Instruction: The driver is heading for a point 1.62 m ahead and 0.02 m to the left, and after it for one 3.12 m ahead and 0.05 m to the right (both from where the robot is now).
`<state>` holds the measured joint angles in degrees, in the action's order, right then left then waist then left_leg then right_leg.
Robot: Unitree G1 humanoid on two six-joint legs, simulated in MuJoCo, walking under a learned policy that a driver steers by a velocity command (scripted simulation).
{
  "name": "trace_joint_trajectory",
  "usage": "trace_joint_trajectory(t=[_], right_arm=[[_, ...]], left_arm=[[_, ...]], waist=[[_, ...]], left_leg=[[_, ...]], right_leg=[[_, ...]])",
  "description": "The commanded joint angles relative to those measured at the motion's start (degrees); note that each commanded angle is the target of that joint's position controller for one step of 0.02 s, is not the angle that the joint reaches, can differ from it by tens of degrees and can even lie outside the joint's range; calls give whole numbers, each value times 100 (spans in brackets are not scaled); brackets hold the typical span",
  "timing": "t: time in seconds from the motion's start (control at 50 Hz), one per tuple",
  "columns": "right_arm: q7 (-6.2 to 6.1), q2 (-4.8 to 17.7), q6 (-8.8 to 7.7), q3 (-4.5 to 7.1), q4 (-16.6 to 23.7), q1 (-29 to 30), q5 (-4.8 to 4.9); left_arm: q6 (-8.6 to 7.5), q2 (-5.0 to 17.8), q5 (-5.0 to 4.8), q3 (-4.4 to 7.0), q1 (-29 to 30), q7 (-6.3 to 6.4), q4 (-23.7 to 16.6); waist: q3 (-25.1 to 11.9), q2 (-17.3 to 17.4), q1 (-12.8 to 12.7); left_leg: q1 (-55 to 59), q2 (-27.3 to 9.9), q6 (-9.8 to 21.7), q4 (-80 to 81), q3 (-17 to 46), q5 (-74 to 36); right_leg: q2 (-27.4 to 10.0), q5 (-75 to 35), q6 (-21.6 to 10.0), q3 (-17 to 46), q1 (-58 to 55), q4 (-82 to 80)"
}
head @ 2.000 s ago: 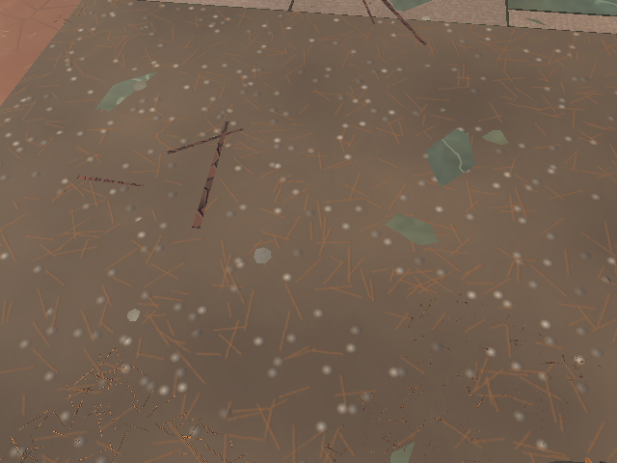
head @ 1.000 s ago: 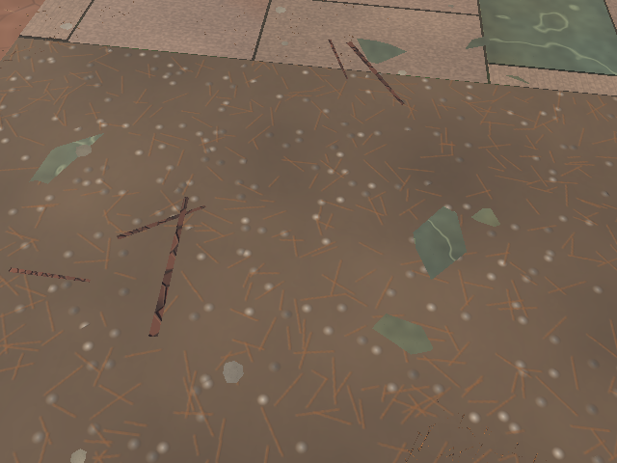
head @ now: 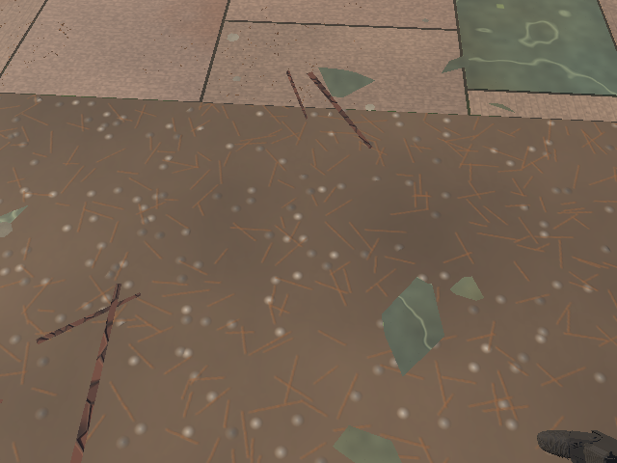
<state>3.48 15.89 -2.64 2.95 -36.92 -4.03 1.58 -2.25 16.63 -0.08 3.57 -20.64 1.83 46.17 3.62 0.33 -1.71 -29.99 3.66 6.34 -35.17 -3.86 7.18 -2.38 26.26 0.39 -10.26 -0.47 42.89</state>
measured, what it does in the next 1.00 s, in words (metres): walks ahead: right foot, then left foot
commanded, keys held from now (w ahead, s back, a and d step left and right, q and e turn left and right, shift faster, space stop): w+q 0.22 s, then w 0.70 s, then w+e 0.08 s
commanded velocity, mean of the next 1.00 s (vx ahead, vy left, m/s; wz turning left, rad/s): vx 0.50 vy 0.00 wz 0.24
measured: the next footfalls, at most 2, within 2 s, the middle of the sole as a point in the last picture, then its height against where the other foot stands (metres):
right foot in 0.44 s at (390, 455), level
left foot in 0.96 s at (250, 352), level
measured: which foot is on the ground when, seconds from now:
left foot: down 0.00-0.46, up 0.48-0.94, down 0.96-1.00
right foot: up 0.00-0.42, down 0.44-0.98, up 1.00-1.00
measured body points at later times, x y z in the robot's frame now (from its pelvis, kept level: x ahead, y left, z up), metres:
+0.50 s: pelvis +0.29 -0.04 +0.01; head +0.32 -0.03 +0.46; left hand +0.44 +0.25 -0.06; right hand +0.41 -0.31 -0.11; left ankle +0.12 +0.06 -0.67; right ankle +0.41 -0.12 -0.71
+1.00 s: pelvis +0.55 +0.05 +0.01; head +0.58 +0.07 +0.46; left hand +0.46 +0.33 -0.12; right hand +0.84 -0.11 -0.05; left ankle +0.63 +0.18 -0.71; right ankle +0.41 -0.12 -0.69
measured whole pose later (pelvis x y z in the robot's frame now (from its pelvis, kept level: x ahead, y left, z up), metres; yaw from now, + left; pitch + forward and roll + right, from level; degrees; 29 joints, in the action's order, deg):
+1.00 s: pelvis +0.55 +0.05 +0.01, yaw +13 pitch +2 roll -1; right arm 2.0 14.8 -5.2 1.6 -36.3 -1.2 0.1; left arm -2.6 17.6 -0.8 2.8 -23.9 0.1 49.4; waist 1.8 -0.4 -4.9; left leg -27.2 0.0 2.3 -30.6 -1.2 5.4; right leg 0.0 27.6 -0.8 1.8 3.3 35.1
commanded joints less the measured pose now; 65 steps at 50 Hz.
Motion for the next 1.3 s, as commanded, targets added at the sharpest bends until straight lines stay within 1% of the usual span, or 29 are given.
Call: trace_joint_trajectory(t=[0.02,0.04,0.06,0.08,0.1,0.16,0.26,0.34,0.38,0.42,0.44,0.46,0.48,0.5,0.52,0.56,0.6,0.74,0.82,0.88,0.92,0.96,0.98,1.0,1.02,1.04,1.08,1.16,1.3], right_arm=[[-149,1290,-22,434,101,-1901,-27],[-157,1062,-72,370,99,-1712,-65],[-140,971,-113,334,122,-1338,-48],[-153,784,-141,285,183,-1011,-50],[-183,740,-144,254,271,-819,-118],[-264,824,-165,276,208,-786,-97],[-396,955,-80,296,-3,-1149,-40],[-384,923,-51,260,-245,-1620,-23],[-383,936,-31,261,-298,-1671,-45],[-376,933,1,264,-299,-1537,-58],[-361,757,-5,202,-274,-1515,-81],[-357,465,-21,81,-167,-1663,-182],[-355,139,-96,-23,-164,-2445,-8],[-371,676,-120,63,-217,-2158,60],[-372,943,-126,142,-82,-1429,64],[-361,773,-159,117,87,-890,-105],[-330,588,-148,107,39,-1057,-97],[-282,213,-168,-44,193,-205,-139],[-192,234,-230,-51,348,451,-70],[-108,332,-268,-18,481,700,-48],[-88,473,-289,42,445,464,-64],[-171,872,-297,261,100,-845,-120],[-252,1333,-273,381,-60,-1945,-209],[-220,1541,-231,409,-144,-2051,-212],[-226,966,-220,277,-113,-1987,-152],[-245,789,-228,207,-127,-1650,-127],[-220,528,-275,131,-137,-1012,-185],[-231,475,-446,167,-342,-740,-234],[-369,779,-382,247,-671,-974,-222]], left_arm=[[-506,722,-78,36,215,-179,-874],[-599,849,-265,54,711,-226,-1088],[-637,743,-191,22,826,-200,-1132],[-611,773,-28,60,809,-159,-1081],[-543,784,32,81,679,-161,-1049],[-368,639,130,43,552,-134,-1032],[-369,295,97,-119,1621,-153,-1256],[-471,456,-16,-76,2107,-276,-1357],[-508,603,-21,-4,2065,-314,-1376],[-539,705,-21,78,1572,-305,-1268],[-566,884,24,173,976,-273,-1136],[-574,1216,104,253,81,-239,-1061],[-495,1600,82,389,-449,-297,-750],[-474,1034,-68,262,-511,-340,-748],[-445,753,-60,172,-186,-316,-781],[-386,589,39,80,324,-304,-821],[-409,462,69,28,444,-298,-789],[-349,823,-58,109,168,-240,-441],[-275,914,-112,117,-223,-227,-180],[-188,976,-135,142,-330,-200,-34],[-128,1075,-134,176,-261,-168,5],[-92,974,-115,117,-168,-152,-14],[-114,615,49,-31,-142,-146,-207],[-208,60,-52,-184,-915,-168,-238],[-258,728,-186,-24,-493,-179,-157],[-279,920,-273,61,3,-194,-318],[-227,767,-154,79,301,-164,-357],[12,406,-169,72,75,-160,-285],[-29,207,-108,3,1136,-312,-668]], waist=[[-2515,649,936],[-1666,300,872],[-943,-304,518],[-723,-345,313],[-566,-138,137],[-420,62,-3],[-341,336,461],[-349,479,734],[-336,574,649],[-397,700,310],[-789,577,11],[-1689,-108,-285],[-2263,-1937,-61],[-1852,-1287,-270],[-1052,-727,-372],[-380,-284,-145],[-381,-591,70],[-210,-461,-133],[-77,-442,-365],[11,-472,-316],[-146,-525,-97],[-984,-387,611],[-1941,348,995],[-2590,1789,595],[-2083,1037,846],[-1290,776,774],[-609,399,422],[-336,451,71],[12,181,380]], left_leg=[[5400,-2173,1855,1728,5045,1398],[4668,-2000,1544,1872,4189,1266],[3646,-1743,1346,1965,3566,641],[3037,-1519,1235,2025,3121,82],[2509,-1354,1221,2155,2875,-338],[1651,-1139,1227,2323,2334,-1135],[1187,-636,739,2126,1661,-578],[1846,-1009,648,1783,2089,-107],[2281,-1250,566,1513,2407,-218],[2428,-1251,418,1085,2457,-914],[2311,-942,254,302,2220,-1479],[1553,-570,18,-1329,1830,-623],[-494,305,-429,-3216,1171,2183],[-1319,9,-447,-3851,1492,2451],[-1575,-241,-421,-3977,1386,1931],[-1368,-660,-458,-3441,1058,1210],[-870,-854,-512,-2975,953,910],[-713,-886,-738,-735,609,-452],[-369,-702,-699,128,491,-1062],[-393,-647,-499,482,534,-706],[81,-525,-329,658,435,-343],[2204,-453,-22,868,368,-470],[4013,-1661,358,631,1653,-658],[5411,-2761,1100,1256,4053,672],[4948,-2591,879,1623,4081,1479],[4221,-2432,665,1774,3227,1334],[2969,-1999,512,2177,2207,452],[2134,-1789,506,2702,1066,-606],[2466,-1650,338,2864,-162,-1268]], right_leg=[[431,472,-39,1855,4339,4291],[167,2,-166,1821,4517,3914],[-75,-340,-181,1712,4388,3287],[-267,-551,-127,1685,4093,2762],[-349,-696,-57,1681,3746,2605],[-396,-991,273,1444,3471,1919],[-73,-2929,472,1213,2983,-343],[36,-3162,300,1309,2896,-1119],[56,-2679,98,1345,2879,-1330],[151,-2298,-165,1193,2292,-1618],[51,-2350,-387,1254,1375,-1689],[-911,-2394,-838,2285,-178,-1508],[-1975,-919,-1797,4904,-1857,-2168],[-2021,550,-1697,5551,-1723,-2649],[-1801,462,-1441,4737,-1068,-2726],[-1320,-834,-1333,3612,75,-2909],[-994,-1592,-1257,3006,517,-3131],[-809,-2817,-1270,1903,695,-3461],[-889,-2820,-1181,1740,535,-3369],[-1134,-3053,-1084,1829,47,-3134],[-1185,-3847,-970,1794,-171,-2748],[-737,-4850,-711,1514,407,-1162],[-327,-3068,-489,1293,1656,690],[525,665,-210,1364,3640,2374],[252,650,-227,1910,4204,2929],[30,91,-253,1811,4426,2935],[-342,-730,-162,1675,4061,2497],[-513,-1352,2,1705,3640,2243],[-425,-3041,8,1377,3893,260]])
Over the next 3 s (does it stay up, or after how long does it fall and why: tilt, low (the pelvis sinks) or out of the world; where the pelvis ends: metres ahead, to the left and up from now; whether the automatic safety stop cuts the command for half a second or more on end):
stays up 1.60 -0.07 0.02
